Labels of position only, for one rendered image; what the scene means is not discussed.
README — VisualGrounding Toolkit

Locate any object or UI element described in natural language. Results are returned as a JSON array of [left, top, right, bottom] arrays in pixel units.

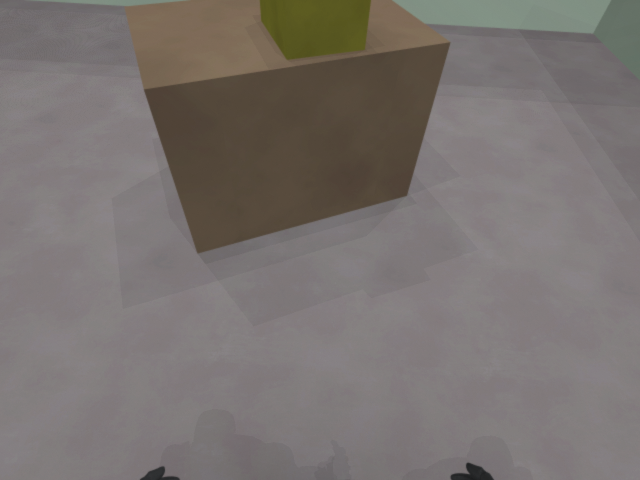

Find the carton
[[260, 0, 371, 60]]

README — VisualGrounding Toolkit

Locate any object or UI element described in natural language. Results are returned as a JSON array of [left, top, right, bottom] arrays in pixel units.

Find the pedestal
[[124, 0, 451, 254]]

